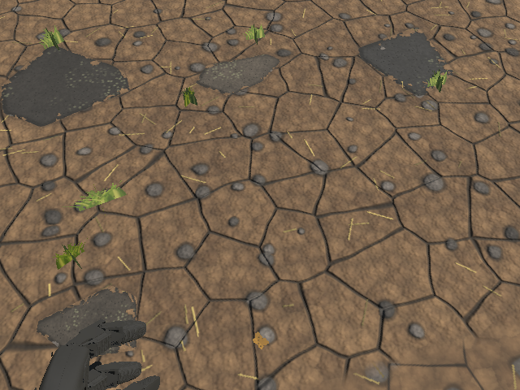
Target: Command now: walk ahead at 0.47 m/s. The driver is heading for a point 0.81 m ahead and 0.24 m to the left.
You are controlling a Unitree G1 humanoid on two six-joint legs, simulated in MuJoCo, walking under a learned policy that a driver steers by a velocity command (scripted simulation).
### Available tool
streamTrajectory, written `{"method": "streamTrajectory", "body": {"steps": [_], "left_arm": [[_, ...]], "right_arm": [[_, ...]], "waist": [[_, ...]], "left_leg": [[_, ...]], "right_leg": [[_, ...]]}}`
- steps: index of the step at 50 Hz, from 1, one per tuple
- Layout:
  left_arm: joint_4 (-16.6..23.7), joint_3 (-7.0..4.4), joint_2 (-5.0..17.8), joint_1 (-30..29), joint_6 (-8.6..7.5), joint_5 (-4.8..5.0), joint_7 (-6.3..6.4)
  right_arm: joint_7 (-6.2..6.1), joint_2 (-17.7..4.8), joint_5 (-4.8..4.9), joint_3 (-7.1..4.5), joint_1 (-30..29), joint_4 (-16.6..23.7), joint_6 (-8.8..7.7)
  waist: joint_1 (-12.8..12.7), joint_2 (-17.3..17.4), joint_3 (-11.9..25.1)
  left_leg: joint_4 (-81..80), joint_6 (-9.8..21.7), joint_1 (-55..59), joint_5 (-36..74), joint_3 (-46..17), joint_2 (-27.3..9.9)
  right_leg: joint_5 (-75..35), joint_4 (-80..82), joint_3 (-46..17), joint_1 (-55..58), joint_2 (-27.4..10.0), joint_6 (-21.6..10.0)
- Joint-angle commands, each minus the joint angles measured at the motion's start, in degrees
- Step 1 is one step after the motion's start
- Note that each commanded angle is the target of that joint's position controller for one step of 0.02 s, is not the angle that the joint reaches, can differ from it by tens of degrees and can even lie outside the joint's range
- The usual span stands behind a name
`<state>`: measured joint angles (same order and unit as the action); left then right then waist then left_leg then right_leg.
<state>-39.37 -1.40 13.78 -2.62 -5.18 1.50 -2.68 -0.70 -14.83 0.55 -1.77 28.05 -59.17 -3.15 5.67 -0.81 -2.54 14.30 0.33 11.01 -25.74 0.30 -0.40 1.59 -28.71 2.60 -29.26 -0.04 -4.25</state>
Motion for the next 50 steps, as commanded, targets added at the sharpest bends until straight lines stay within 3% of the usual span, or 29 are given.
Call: {"method": "streamTrajectory", "body": {"steps": [1, 2, 3, 4, 5, 6, 7, 8, 12, 17, 22, 23, 25, 26, 27, 28, 29, 30, 31, 32, 33, 34, 35, 38, 43, 46, 50], "left_arm": [[-3.9, -5.64, 15.2, 26.6, 0.43, -0.59, 1.7], [-5.3, -5.51, 16.8, 27.5, 0.28, -1.15, 0.83], [-5.1, -3.98, 10.7, 24.9, 0.09, -0.8, 0.77], [-4.6, -3.36, 8.9, 19.6, -0.2, -0.79, 0.94], [-4.3, -3.13, 8.2, 15.6, -0.61, -1.07, 0.88], [-4.4, -2.9, 6.9, 13.4, -1.06, -1.6, 0.69], [-4.9, -2.68, 5.9, 12.3, -1.52, -2.21, 0.63], [-5.5, -2.66, 5.3, 12.0, -1.89, -2.16, 0.52], [-8.3, -3.17, 7.2, 13.8, -2.71, -2.3, 1.31], [-9.4, -3.29, 9.2, 15.6, -2.16, -2.17, 2.67], [-11.9, -3.7, 10.8, 21.6, 0.06, -1.12, 3.23], [-12.0, -3.85, 11.2, 21.8, 0.69, -0.94, 3.32], [-11.3, -4.26, 12.8, 20.4, 1.77, -0.9, 3.72], [-10.8, -4.49, 13.6, 19.7, 2.31, -0.95, 4.05], [-10.3, -4.54, 13.9, 18.9, 2.91, -1.05, 4.39], [-9.4, -4.17, 13.4, 18.4, 2.98, -1.05, 4.74], [-6.8, -2.15, 7.0, 22.8, 1.7, -2.45, 4.05], [-5.7, -1.18, 5.8, 22.0, -0.95, -1.98, 3.0], [-3.9, -2.42, 10.2, 15.3, -2.74, 0.3, 2.08], [-2.9, -2.2, 10.1, 12.9, -3.65, 0.94, 1.9], [-3.4, -2.33, 9.6, 12.9, -3.8, -0.09, 2.35], [-4.0, -2.91, 10.3, 13.6, -3.19, -1.14, 2.7], [-3.9, -3.09, 10.2, 14.5, -2.34, -1.58, 2.64], [-2.8, -2.83, 8.2, 13.9, -0.72, -2.54, 2.9], [0.8, -1.83, 5.9, 2.8, -0.98, -1.99, 2.63], [2.4, -2.07, 7.1, -0.9, -1.59, -1.18, 1.95], [2.3, -3.3, 10.0, 1.8, -2.7, -1.0, 1.27]], "right_arm": [[-0.41, -7.7, -1.79, -1.0, -1.9, 5.2, 0.12], [0.39, 1.0, -0.76, 1.18, 6.5, 5.0, -1.12], [0.84, -6.7, 1.0, -0.55, 0.4, 5.3, -2.58], [0.96, -9.4, 2.65, -1.53, -5.8, 7.5, -3.31], [0.5, -8.6, 2.49, -1.43, -8.2, 7.8, -3.53], [0.2, -7.7, 1.78, -1.76, -8.7, 7.7, -3.15], [0.18, -6.6, 1.54, -1.82, -6.9, 7.3, -2.3], [0.12, -5.4, 1.57, -1.78, -6.0, 7.1, -1.46], [-0.2, -4.5, 1.08, -1.96, -10.8, 9.9, 0.38], [1.35, -3.7, 0.41, -1.5, -19.3, 13.4, -0.71], [3.35, -2.7, 0.57, -0.66, -28.2, 19.0, -0.84], [3.83, -3.0, 0.65, -0.75, -28.8, 20.0, -0.82], [4.51, -4.7, 0.81, -1.54, -27.2, 21.3, -0.61], [4.6, -6.2, 0.84, -2.36, -23.8, 21.1, -0.37], [4.43, -8.5, 1.02, -3.75, -16.7, 19.8, -0.19], [3.56, -12.2, 1.15, -5.84, -6.8, 17.6, 0.07], [2.32, -18.9, 0.98, -7.71, -2.1, 16.9, 0.57], [2.44, -17.9, 0.75, -6.84, -3.1, 18.7, -0.01], [2.58, -13.6, 0.04, -5.54, -4.0, 18.8, -0.48], [2.5, -11.5, 0.12, -5.01, -7.0, 19.1, -0.86], [2.47, -9.9, 0.26, -4.56, -11.1, 19.9, -1.0], [2.32, -7.9, -0.12, -3.88, -14.1, 21.0, -1.06], [2.17, -7.6, -0.52, -3.72, -15.4, 21.9, -1.03], [1.26, -9.6, 0.02, -4.33, -14.1, 21.9, -1.29], [-0.16, -10.9, 0.57, -4.74, -9.8, 20.9, -0.44], [-0.28, -11.0, 0.86, -4.85, -7.2, 19.8, -0.07], [-0.82, -10.5, 0.75, -4.91, -7.5, 19.9, 0.72]], "waist": [[-15.8, -0.7, 18.0], [-9.9, -17.0, 26.7], [-11.9, -9.9, 19.5], [-10.7, -6.7, 9.9], [-8.9, -0.9, 5.9], [-7.1, -0.3, 3.7], [-5.2, -2.3, 3.8], [-4.5, -3.0, 3.5], [-4.4, -2.2, -0.9], [-7.1, -0.6, -2.1], [-10.4, 0.4, -3.7], [-10.1, 0.0, -3.6], [-7.9, -2.1, -0.8], [-5.7, -3.6, 2.0], [-1.7, -3.9, 6.0], [3.3, -1.7, 11.0], [0.8, 11.0, 17.3], [-0.5, 11.8, 25.1], [1.7, 7.5, 20.1], [0.1, 4.4, 12.9], [-2.9, 0.2, 8.3], [-5.0, 0.7, 6.2], [-6.4, 2.1, 5.6], [-7.0, 2.4, 4.5], [-2.8, 5.2, 2.6], [-1.5, 6.2, 2.2], [-3.8, 8.4, 2.7]], "left_leg": [[38.6, 4.1, -24.2, 41.3, 0.0, -7.2], [56.5, 1.6, -42.5, -5.2, -4.2, 4.2], [62.2, 2.8, -48.5, -6.1, -9.3, 1.3], [62.2, 3.6, -51.3, -0.6, -7.6, -1.4], [59.7, 3.5, -48.7, 4.9, -6.6, -4.4], [56.8, 3.1, -46.3, 8.2, -6.5, -6.1], [55.3, 2.8, -42.6, 10.2, -7.2, -7.7], [54.1, 2.5, -41.1, 10.7, -7.2, -8.1], [47.7, 0.8, -47.4, 16.6, -8.2, -8.5], [30.2, 0.3, -48.0, 31.7, -4.2, -6.6], [21.8, 2.1, -53.0, 28.6, -0.3, -5.4], [21.1, 2.8, -53.3, 25.9, 0.6, -4.9], [20.6, 4.7, -48.2, 19.9, 3.9, -1.8], [21.2, 5.9, -42.9, 16.9, 5.5, 0.4], [20.1, 7.6, -33.6, 16.4, 6.4, 2.9], [16.6, 10.2, -17.7, 19.0, 3.0, 3.2], [15.6, 18.6, 4.4, 14.2, -23.1, -11.3], [5.2, 25.6, 13.3, 9.4, -49.6, -19.6], [2.9, 22.0, 10.9, 9.6, -42.9, -18.0], [2.7, 19.6, 2.5, 13.2, -34.0, -15.6], [2.1, 17.6, -6.5, 19.0, -27.5, -13.0], [0.8, 16.5, -12.8, 24.4, -23.0, -10.8], [-0.5, 16.5, -16.9, 27.1, -21.7, -9.7], [-2.1, 17.0, -22.8, 34.1, -17.0, -7.7], [-0.8, 12.7, -25.5, 26.2, -13.6, -3.7], [1.2, 11.7, -23.4, 22.2, -17.4, -5.3], [8.1, 10.3, -17.3, 22.9, -24.1, -8.0]], "right_leg": [[3.9, -3.3, -13.5, 42.9, -10.4, -6.7], [21.6, 7.2, -43.3, 56.3, -22.5, -15.7], [27.5, 13.3, -45.0, 50.2, -20.4, -12.8], [23.5, 14.4, -35.0, 41.0, -19.3, -10.4], [14.7, 16.0, -27.6, 32.4, -17.4, -9.2], [8.5, 17.4, -21.6, 26.6, -15.2, -8.4], [6.1, 19.0, -17.3, 23.2, -13.8, -7.7], [5.1, 20.5, -14.7, 21.0, -13.0, -7.7], [1.0, 24.2, -6.9, 17.9, -13.0, -8.2], [-4.2, 24.8, 2.2, 21.0, -11.1, -6.0], [-10.6, 20.4, 5.3, 33.6, -14.7, -5.2], [-14.3, 18.5, 5.8, 35.9, -15.5, -4.8], [-31.5, 11.9, 7.5, 38.2, -16.0, -3.4], [-41.1, 5.8, 8.3, 38.4, -15.8, -2.7], [-45.6, -4.1, 9.3, 36.2, -14.8, -1.6], [-38.4, -18.3, 10.0, 27.1, -12.4, 0.6], [-1.4, -40.1, 9.6, 2.8, -4.7, 4.3], [32.2, -51.6, -3.6, -10.1, 4.0, 4.9], [28.8, -53.0, -9.1, -16.4, 0.2, 3.4], [23.6, -48.9, -8.2, -16.9, -2.4, 2.2], [20.1, -43.0, -7.7, -14.0, -4.7, 2.4], [17.6, -38.8, -7.6, -9.9, -6.4, 2.9], [16.2, -37.1, -7.7, -6.7, -6.9, 3.7], [11.6, -30.0, -6.0, -5.3, -6.2, 6.9], [-5.4, -7.7, -5.1, -2.1, -2.1, 8.4], [-7.5, -2.1, -6.1, 0.1, -0.6, 7.7], [0.9, 1.5, -7.6, 3.5, -0.3, 4.8]]}}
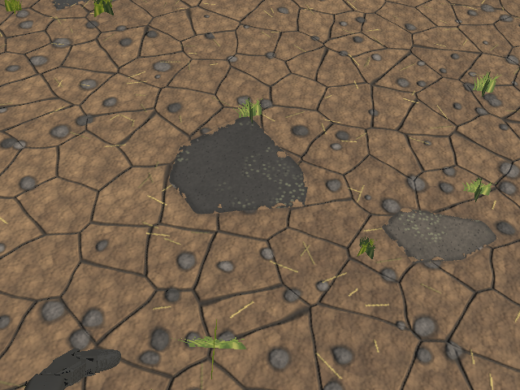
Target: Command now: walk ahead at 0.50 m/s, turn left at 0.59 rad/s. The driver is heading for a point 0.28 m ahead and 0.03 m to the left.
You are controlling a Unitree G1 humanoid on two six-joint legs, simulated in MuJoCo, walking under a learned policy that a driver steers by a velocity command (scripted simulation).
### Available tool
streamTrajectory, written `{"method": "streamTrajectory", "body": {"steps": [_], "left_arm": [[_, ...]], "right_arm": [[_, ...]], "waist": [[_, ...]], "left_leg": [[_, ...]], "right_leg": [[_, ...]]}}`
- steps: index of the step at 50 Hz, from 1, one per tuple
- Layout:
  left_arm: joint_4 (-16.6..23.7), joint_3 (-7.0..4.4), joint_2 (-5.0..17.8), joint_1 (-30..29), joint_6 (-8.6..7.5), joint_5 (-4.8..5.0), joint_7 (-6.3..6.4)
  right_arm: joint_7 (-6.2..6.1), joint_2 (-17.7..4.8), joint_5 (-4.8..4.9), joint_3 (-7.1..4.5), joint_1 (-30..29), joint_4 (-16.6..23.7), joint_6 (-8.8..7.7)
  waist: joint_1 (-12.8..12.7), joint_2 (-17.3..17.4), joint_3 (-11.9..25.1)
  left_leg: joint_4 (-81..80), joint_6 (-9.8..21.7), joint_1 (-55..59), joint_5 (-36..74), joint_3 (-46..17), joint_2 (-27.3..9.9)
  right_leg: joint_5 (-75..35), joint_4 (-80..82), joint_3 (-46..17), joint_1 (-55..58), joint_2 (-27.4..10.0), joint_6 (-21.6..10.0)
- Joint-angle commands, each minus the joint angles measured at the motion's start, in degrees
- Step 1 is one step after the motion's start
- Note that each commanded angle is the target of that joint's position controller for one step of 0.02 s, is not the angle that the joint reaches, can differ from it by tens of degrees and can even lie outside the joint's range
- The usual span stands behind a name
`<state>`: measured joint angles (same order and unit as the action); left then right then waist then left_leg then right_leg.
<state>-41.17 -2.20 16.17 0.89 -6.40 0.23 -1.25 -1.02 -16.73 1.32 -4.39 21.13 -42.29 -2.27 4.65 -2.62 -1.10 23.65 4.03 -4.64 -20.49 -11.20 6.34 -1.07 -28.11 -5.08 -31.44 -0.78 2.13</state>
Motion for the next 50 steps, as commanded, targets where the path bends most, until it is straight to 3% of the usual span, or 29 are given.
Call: {"method": "streamTrajectory", "body": {"steps": [1, 2, 3, 4, 5, 6, 7, 8, 10, 11, 14, 19, 22, 23, 24, 25, 26, 27, 28, 30, 36, 42, 50], "left_arm": [[3.0, -3.06, 8.3, 2.3, -1.78, 0.18, 0.0], [1.9, -3.91, 10.0, 8.4, -2.1, -0.52, 0.35], [1.3, -4.66, 13.2, 17.1, -1.95, -1.08, 0.88], [-0.8, -5.51, 16.7, 19.5, -1.14, -1.74, 0.4], [0.7, -4.12, 10.4, 17.1, -0.95, -0.45, 0.1], [1.5, -3.18, 7.2, 14.4, -0.56, -0.52, 0.28], [1.8, -2.56, 6.1, 11.7, -0.19, -1.14, 0.13], [1.2, -2.21, 5.2, 10.3, 0.09, -1.15, -0.02], [-0.2, -1.72, 4.4, 9.5, -0.12, -1.37, -0.19], [-1.0, -1.78, 4.8, 9.1, -0.13, -1.25, -0.16], [-2.6, -2.46, 7.7, 7.6, 0.83, -0.55, 0.52], [-5.0, -2.51, 9.0, 9.1, 2.5, 0.47, 0.75], [-6.0, -1.98, 8.3, 8.3, 3.15, 1.32, 0.77], [-6.8, -1.33, 6.6, 10.4, 3.0, 0.94, 0.69], [-6.5, -0.41, 4.3, 12.6, 2.52, -1.09, 0.49], [-7.6, 0.62, 1.3, 18.1, 2.56, -1.58, 0.41], [-7.6, 0.65, 2.6, 15.3, 3.33, -1.32, 0.7], [-7.0, 0.46, 3.9, 13.0, 4.09, -1.15, 0.89], [-7.6, 0.27, 4.8, 12.6, 4.81, -1.1, 1.12], [-8.2, -0.16, 6.8, 12.5, 5.68, -1.2, 1.39], [-10.2, -0.03, 5.9, 11.9, 5.9, -0.58, 1.87], [-12.3, -0.15, 5.5, 11.3, 6.97, -0.55, 2.41], [-15.3, -0.19, 5.2, 12.1, 6.78, -0.61, 3.16]], "right_arm": [[-0.47, -7.9, -0.09, -2.07, -1.5, 3.4, 0.07], [-0.25, -5.6, -0.36, -1.22, -1.9, 4.0, 0.02], [-0.11, -2.4, -1.48, 0.07, -0.8, 5.2, -0.08], [-0.16, -0.2, 0.53, 0.73, 7.7, 6.7, -0.54], [-0.52, -6.6, 0.72, -0.29, 7.3, 4.4, -0.44], [-0.61, -9.1, 0.13, -1.06, 1.3, 4.9, -0.07], [-0.86, -8.7, -0.61, -1.13, -1.7, 5.3, 0.3], [-0.89, -8.2, -1.31, -1.35, -3.6, 6.0, 0.48], [-0.57, -4.8, -0.69, -0.75, -2.5, 6.2, 1.13], [-0.57, -3.2, -0.59, -0.26, -2.5, 6.3, 1.41], [-0.49, -1.6, -1.2, 0.66, -4.7, 7.2, 1.9], [0.19, -3.0, -1.22, 0.55, -10.4, 8.3, 2.19], [0.37, -3.4, -1.66, 0.07, -10.4, 8.2, 1.97], [0.07, -5.1, -2.09, -0.34, -10.4, 8.4, 1.89], [-0.51, -8.6, -2.79, -0.95, -9.5, 9.2, 2.04], [-0.74, -6.9, -3.15, -0.14, -11.3, 9.3, 2.64], [-0.23, -3.0, -2.65, 0.75, -12.6, 9.2, 2.77], [0.33, -2.4, -2.41, 0.89, -14.4, 8.9, 2.73], [0.69, -2.9, -2.3, 0.79, -16.2, 9.2, 2.69], [1.13, -4.3, -2.23, 0.4, -15.6, 8.8, 2.17], [0.79, -3.4, -1.97, 0.27, -14.5, 6.7, 1.68], [0.78, -3.1, -1.91, -0.03, -15.3, 4.2, 1.95], [-0.19, -3.0, -1.81, -0.27, -15.0, -0.2, 2.2]], "waist": [[-5.1, 10.6, 2.7], [-8.1, 9.3, 7.6], [-10.8, 1.9, 16.2], [-5.8, -19.5, 20.0], [-6.9, -10.8, 15.3], [-8.1, -4.9, 9.2], [-7.2, -0.1, 6.5], [-6.2, 0.6, 4.5], [-4.1, -2.7, 4.4], [-3.7, -3.8, 4.6], [-3.4, -3.7, 7.1], [-5.7, -3.7, 7.1], [-4.1, -3.1, 5.6], [-4.2, -1.1, 5.9], [-5.8, 5.2, 9.7], [-8.8, 12.3, 12.8], [-7.1, 11.2, 12.0], [-7.2, 10.2, 9.6], [-7.3, 9.1, 7.1], [-6.6, 7.3, 3.8], [-6.0, 4.7, 6.6], [-6.3, 3.6, 4.7], [-6.2, 3.4, 2.3]], "left_leg": [[1.9, 5.7, -2.0, 19.8, -12.6, -13.5], [10.2, 3.9, -4.3, 21.2, -10.3, -10.4], [26.5, 1.6, -12.3, 9.8, -4.8, -6.0], [43.5, -2.2, -32.5, -15.2, 0.6, 0.9], [50.3, -3.4, -37.6, -13.5, -1.7, -3.3], [51.8, -4.3, -37.6, -9.1, -0.6, -4.4], [51.1, -5.2, -34.8, -6.8, 1.2, -5.8], [48.6, -5.7, -33.3, -6.1, 1.8, -6.8], [41.7, -5.8, -28.4, -5.2, 3.6, -8.2], [37.9, -6.3, -27.2, -4.3, 4.9, -8.0], [26.5, -7.0, -22.3, 3.1, 6.9, -8.6], [13.6, -5.8, -15.6, 11.8, 9.2, -7.7], [1.5, -2.9, -8.5, 18.1, 10.5, -6.5], [-2.1, -1.3, -3.6, 26.3, 7.7, -8.8], [1.3, 1.5, 4.5, 45.0, 0.4, -16.6], [2.6, 7.9, 7.1, 46.5, -5.2, -22.3], [1.5, 8.6, 3.2, 36.9, -5.5, -20.7], [1.2, 6.0, -0.4, 28.5, -3.1, -17.2], [1.6, 3.6, -2.9, 23.1, -0.4, -14.3], [2.6, 1.5, -5.4, 24.0, 1.7, -11.9], [5.9, 1.9, -1.7, 36.9, 3.0, -11.4], [4.4, 1.6, -3.6, 30.6, 3.7, -10.6], [2.9, 0.5, -4.7, 21.8, 5.0, -9.4]], "right_leg": [[3.9, 2.9, 1.3, 11.0, 0.8, -2.8], [3.9, 3.2, -0.2, 21.8, -2.0, -5.1], [7.3, 2.2, -10.4, 37.1, -12.1, -8.2], [14.3, 8.2, -37.9, 51.2, -23.2, -17.6], [16.3, 9.4, -38.4, 48.0, -22.9, -16.7], [5.6, 8.4, -27.5, 41.2, -20.5, -14.9], [-8.4, 7.7, -19.4, 34.5, -18.1, -14.3], [-19.6, 7.3, -14.0, 29.6, -16.3, -14.5], [-27.2, 8.9, -6.9, 24.6, -13.0, -13.9], [-29.8, 9.7, -4.8, 23.7, -12.4, -14.6], [-32.8, 10.9, -0.8, 22.6, -12.5, -15.5], [-22.6, 10.4, 1.4, 23.2, -12.0, -13.9], [-11.5, 6.4, 0.6, 21.8, -10.9, -11.2], [-5.9, 4.2, 1.2, 19.8, -8.8, -8.3], [5.6, -1.0, 4.0, 15.7, -5.0, -4.9], [22.2, -2.9, 6.1, 12.5, -2.2, -1.8], [22.8, -1.3, 4.8, 14.4, -2.7, -0.6], [19.0, 0.9, 5.1, 16.0, -2.6, -0.3], [17.0, 2.0, 5.6, 15.9, -2.5, -0.4], [14.2, 2.6, 5.6, 16.5, -2.5, -0.6], [8.0, 2.7, 5.3, 19.8, -3.2, -0.8], [10.4, 3.8, 5.6, 21.0, -3.0, -0.7], [14.5, 5.0, 5.9, 19.5, -2.8, -0.9]]}}
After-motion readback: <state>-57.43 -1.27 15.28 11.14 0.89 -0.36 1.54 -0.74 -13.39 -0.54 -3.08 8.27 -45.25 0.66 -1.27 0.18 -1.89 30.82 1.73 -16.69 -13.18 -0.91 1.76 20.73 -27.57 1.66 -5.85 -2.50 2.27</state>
